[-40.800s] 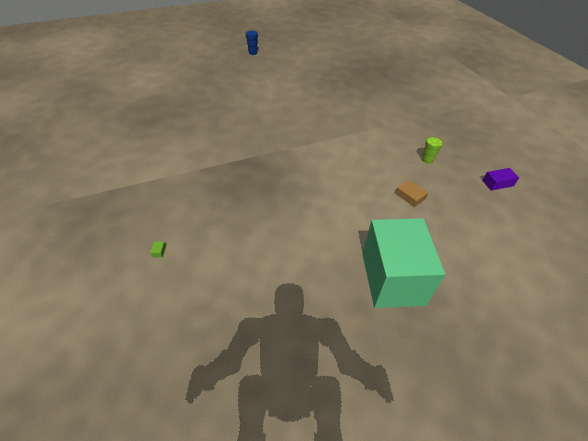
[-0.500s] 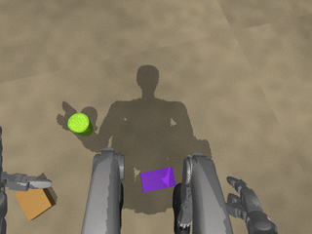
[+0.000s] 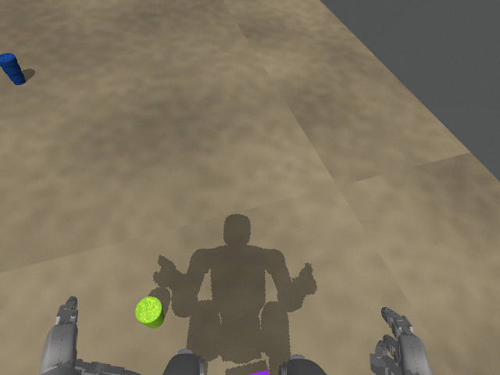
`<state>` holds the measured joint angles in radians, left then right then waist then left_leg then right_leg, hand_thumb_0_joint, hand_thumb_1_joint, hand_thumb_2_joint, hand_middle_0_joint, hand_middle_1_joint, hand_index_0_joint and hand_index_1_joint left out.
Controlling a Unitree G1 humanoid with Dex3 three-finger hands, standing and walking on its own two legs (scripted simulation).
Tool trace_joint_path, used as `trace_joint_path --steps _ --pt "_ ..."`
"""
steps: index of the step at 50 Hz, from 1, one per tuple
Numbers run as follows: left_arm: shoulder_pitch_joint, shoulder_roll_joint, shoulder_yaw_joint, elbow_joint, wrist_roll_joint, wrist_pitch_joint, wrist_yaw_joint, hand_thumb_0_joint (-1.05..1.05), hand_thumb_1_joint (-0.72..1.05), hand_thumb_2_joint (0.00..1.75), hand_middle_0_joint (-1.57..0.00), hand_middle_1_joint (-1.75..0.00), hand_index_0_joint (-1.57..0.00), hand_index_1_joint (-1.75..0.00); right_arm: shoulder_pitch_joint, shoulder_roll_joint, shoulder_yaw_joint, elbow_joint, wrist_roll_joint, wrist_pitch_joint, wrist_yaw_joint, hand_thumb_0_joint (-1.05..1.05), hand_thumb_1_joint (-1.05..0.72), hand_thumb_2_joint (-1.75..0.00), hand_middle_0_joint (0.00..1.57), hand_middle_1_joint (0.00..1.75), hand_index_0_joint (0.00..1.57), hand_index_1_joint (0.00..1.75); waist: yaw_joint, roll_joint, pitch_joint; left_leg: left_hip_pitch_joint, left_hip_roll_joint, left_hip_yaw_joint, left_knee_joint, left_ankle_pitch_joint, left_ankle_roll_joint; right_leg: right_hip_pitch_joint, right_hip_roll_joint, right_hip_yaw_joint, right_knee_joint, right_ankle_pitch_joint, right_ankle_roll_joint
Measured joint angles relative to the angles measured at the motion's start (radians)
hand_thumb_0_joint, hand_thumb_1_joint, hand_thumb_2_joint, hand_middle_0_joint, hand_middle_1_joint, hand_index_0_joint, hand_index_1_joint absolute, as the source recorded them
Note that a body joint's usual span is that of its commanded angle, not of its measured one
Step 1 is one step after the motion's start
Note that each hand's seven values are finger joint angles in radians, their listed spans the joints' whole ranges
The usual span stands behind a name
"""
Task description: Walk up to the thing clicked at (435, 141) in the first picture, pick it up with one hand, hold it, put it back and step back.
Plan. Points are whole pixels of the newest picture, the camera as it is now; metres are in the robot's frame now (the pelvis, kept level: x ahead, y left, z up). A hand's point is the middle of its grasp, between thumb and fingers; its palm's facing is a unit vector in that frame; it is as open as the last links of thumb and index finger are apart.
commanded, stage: home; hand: left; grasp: from the side
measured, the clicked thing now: (152, 314) +0.38 +0.27 -0.62
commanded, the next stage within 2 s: stand in 1.88 s
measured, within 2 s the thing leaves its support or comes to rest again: neither
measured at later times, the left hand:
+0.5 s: hand (107, 362) +0.17 +0.19 -0.02, palm faces +0.12 -0.94 -0.31, open 17.6 cm
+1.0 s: hand (119, 369) +0.16 +0.17 -0.01, palm faces +0.11 -0.95 -0.29, open 17.5 cm
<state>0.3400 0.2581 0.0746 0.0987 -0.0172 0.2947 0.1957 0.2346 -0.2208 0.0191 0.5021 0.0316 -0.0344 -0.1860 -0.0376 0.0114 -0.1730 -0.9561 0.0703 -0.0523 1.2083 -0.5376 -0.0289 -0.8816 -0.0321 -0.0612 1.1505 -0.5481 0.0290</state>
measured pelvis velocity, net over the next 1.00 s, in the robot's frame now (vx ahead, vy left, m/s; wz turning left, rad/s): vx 0.00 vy -0.01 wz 0.01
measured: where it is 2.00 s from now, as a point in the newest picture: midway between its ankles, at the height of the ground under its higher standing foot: outside the picture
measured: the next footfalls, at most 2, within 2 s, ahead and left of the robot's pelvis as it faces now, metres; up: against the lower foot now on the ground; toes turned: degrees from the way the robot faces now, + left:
none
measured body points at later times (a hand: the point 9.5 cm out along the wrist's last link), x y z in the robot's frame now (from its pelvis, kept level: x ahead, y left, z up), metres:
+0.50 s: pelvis +0.01 +0.00 +0.04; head +0.03 +0.01 +0.49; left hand +0.16 +0.24 +0.01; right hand +0.18 -0.23 -0.03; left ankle +0.02 +0.13 -0.64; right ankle +0.01 -0.14 -0.64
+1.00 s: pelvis +0.00 -0.01 +0.04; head +0.02 -0.01 +0.49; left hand +0.15 +0.22 +0.01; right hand +0.16 -0.25 -0.03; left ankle +0.02 +0.13 -0.64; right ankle +0.01 -0.14 -0.64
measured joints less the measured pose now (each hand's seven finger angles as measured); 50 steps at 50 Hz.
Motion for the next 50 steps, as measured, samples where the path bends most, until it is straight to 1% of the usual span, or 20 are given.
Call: trace_joint_path --steps 3,6,8,11,14,18,23,30,34,50 --pt "0.058 -0.016 -0.038 -0.075 -0.002 0.024 0.006 -0.01 -0.5 0.08 -0.06 -0.06 -0.06 -0.06 0.032 0.008 0.004 -0.009 -0.005 -0.012 -0.009 0.01 -0.9 -0.9 0.21 0.3 0.2 0.3 -0.005 0.013 -0.004 0.09 0.0 0.007 -0.067 0.012 0.005 0.092 0.0 0.002 -0.076 0.02 0.005" --pt "0.104 -0.03 -0.07 -0.138 -0.002 0.033 0.005 -0.01 -0.51 0.08 -0.06 -0.06 -0.06 -0.06 0.054 0.013 0.007 -0.016 -0.009 -0.024 -0.014 0.01 -0.9 -0.9 0.21 0.3 0.2 0.3 -0.007 0.03 -0.007 0.16 -0.002 0.015 -0.115 0.021 0.01 0.165 -0.001 0.005 -0.133 0.034 0.01" --pt "0.123 -0.038 -0.084 -0.162 0.0 0.033 0.001 -0.01 -0.52 0.07 -0.06 -0.06 -0.06 -0.06 0.06 0.018 0.009 -0.018 -0.012 -0.031 -0.015 0.01 -0.9 -0.9 0.21 0.3 0.2 0.3 -0.006 0.038 -0.006 0.196 -0.003 0.018 -0.14 0.026 0.013 0.2 -0.002 0.007 -0.16 0.042 0.012" --pt "0.143 -0.046 -0.093 -0.185 0.003 0.031 -0.009 -0.01 -0.53 0.06 -0.06 -0.05 -0.06 -0.06 0.063 0.027 0.013 -0.02 -0.016 -0.037 -0.011 0.01 -0.9 -0.9 0.21 0.3 0.2 0.3 0.001 0.043 0.001 0.234 -0.004 0.024 -0.167 0.034 0.014 0.237 -0.003 0.01 -0.187 0.051 0.014" --pt "0.155 -0.049 -0.094 -0.188 0.006 0.025 -0.019 -0.01 -0.55 0.06 -0.06 -0.05 -0.05 -0.05 0.06 0.032 0.018 -0.023 -0.018 -0.044 -0.005 0.01 -0.9 -0.9 0.21 0.3 0.2 0.3 0.008 0.042 0.015 0.26 -0.006 0.027 -0.187 0.042 0.013 0.261 -0.005 0.012 -0.203 0.057 0.013" --pt "0.153 -0.05 -0.088 -0.156 0.011 0.016 -0.032 -0.01 -0.56 0.05 -0.06 -0.05 -0.05 -0.05 0.049 0.031 0.02 -0.025 -0.023 -0.057 0.001 0.01 -0.9 -0.9 0.21 0.3 0.2 0.3 0.014 0.037 0.036 0.274 -0.008 0.023 -0.202 0.054 0.011 0.274 -0.006 0.008 -0.214 0.065 0.011" --pt "0.139 -0.043 -0.085 -0.142 0.015 0.012 -0.042 -0.01 -0.57 0.04 -0.06 -0.05 -0.05 -0.05 0.038 0.022 0.015 -0.018 -0.028 -0.072 0.002 0.01 -0.9 -0.9 0.21 0.3 0.2 0.3 0.023 0.027 0.061 0.285 -0.01 0.019 -0.217 0.068 0.005 0.284 -0.007 0.003 -0.22 0.072 0.006" --pt "0.121 -0.049 -0.09 -0.126 0.015 0.0 -0.048 -0.01 -0.57 0.04 -0.05 -0.05 -0.05 -0.05 0.034 0.011 0.01 0.0 -0.029 -0.082 0.001 0.01 -0.9 -0.9 0.21 0.3 0.2 0.3 0.019 0.027 0.065 0.306 -0.007 0.017 -0.238 0.082 -0.001 0.302 -0.004 0.001 -0.234 0.081 0.0" --pt "0.117 -0.054 -0.084 -0.111 0.015 -0.018 -0.052 -0.01 -0.58 0.04 -0.05 -0.05 -0.05 -0.05 0.037 0.01 0.008 0.006 -0.029 -0.08 0.004 0.01 -0.9 -0.9 0.21 0.3 0.2 0.3 0.015 0.027 0.061 0.315 -0.004 0.018 -0.247 0.087 -0.004 0.306 -0.001 0.001 -0.238 0.084 -0.004" --pt "0.118 -0.056 -0.083 -0.09 0.01 -0.028 -0.067 -0.01 -0.56 0.05 -0.06 -0.05 -0.05 -0.05 0.043 0.007 0.005 0.009 -0.025 -0.081 0.009 0.01 -0.9 -0.9 0.21 0.3 0.2 0.3 0.015 0.025 0.077 0.315 -0.003 0.018 -0.263 0.111 -0.011 0.298 0.002 0.003 -0.237 0.099 -0.013"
